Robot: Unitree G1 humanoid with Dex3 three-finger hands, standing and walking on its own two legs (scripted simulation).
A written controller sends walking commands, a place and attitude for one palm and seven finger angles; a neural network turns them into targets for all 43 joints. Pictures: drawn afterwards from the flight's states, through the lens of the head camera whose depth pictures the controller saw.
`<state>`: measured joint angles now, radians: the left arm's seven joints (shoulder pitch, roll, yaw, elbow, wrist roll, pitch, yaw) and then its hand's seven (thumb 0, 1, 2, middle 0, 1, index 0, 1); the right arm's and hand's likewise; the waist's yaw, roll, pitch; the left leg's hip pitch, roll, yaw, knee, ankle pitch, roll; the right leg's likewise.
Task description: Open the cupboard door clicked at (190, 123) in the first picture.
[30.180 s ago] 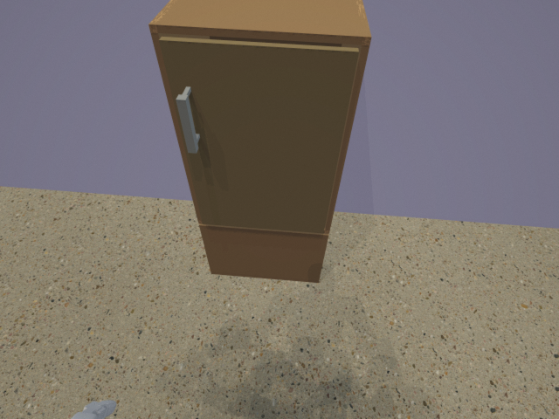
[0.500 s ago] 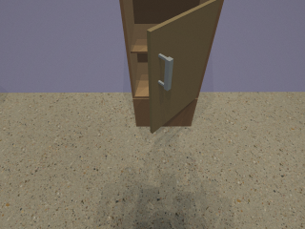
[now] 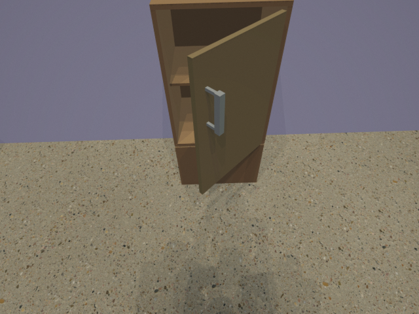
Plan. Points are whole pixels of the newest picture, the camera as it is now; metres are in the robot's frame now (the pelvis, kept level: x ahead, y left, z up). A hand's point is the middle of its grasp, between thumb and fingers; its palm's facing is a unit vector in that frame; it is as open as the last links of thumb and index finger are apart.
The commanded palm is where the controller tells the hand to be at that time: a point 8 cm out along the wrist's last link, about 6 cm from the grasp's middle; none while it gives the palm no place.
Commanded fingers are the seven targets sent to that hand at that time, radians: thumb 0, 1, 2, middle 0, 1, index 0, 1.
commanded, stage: let the arm hang, fingers relaxed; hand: left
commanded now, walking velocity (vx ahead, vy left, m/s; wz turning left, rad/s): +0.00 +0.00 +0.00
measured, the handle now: (214, 111) +0.64 +0.01 +0.01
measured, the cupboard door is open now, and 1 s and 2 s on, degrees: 44 44 44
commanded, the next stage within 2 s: look to check the result in 0.10 s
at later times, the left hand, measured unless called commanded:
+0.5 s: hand out of the picture -0.02 +0.15 -0.17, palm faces +0.05 -0.98 -0.18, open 7.3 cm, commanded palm none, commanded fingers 0.00 0.90 0.90 -0.20 -0.30 -0.20 -0.30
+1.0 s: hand out of the picture +0.00 +0.16 -0.18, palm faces +0.01 -0.98 -0.19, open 7.4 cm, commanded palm none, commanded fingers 0.00 0.90 0.90 -0.20 -0.30 -0.20 -0.30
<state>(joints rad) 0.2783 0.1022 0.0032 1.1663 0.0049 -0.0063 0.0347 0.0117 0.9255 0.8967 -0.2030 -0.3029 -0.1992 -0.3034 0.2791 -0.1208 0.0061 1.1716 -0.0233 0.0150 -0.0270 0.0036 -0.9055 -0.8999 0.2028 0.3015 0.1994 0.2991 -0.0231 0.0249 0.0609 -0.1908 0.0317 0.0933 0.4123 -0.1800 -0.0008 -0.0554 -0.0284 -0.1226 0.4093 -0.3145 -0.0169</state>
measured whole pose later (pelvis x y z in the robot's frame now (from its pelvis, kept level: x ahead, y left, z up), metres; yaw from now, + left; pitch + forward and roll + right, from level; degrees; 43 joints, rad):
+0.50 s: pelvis +0.01 -0.01 +0.00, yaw +0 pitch -2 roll +1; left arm 0.30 0.10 0.01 1.17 0.01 -0.01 0.04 0.00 0.91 0.90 -0.20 -0.30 -0.20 -0.30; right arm 0.26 -0.13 0.00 1.17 -0.02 0.01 -0.04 0.01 -0.91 -0.90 0.20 0.30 0.20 0.30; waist -0.01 0.02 0.07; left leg -0.18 0.03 0.08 0.41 -0.19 -0.01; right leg -0.04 -0.02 -0.13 0.40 -0.33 -0.02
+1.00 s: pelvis +0.01 -0.01 -0.01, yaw -4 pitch -2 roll +0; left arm 0.29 0.12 0.06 1.12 0.02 0.04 0.02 0.00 0.91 0.90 -0.20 -0.30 -0.20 -0.30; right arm 0.23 -0.15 -0.04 1.11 -0.03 0.04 -0.05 0.01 -0.91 -0.90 0.20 0.30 0.20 0.30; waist -0.01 0.02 0.09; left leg -0.23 0.08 0.14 0.53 -0.27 -0.02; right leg -0.11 0.01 -0.07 0.49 -0.36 -0.03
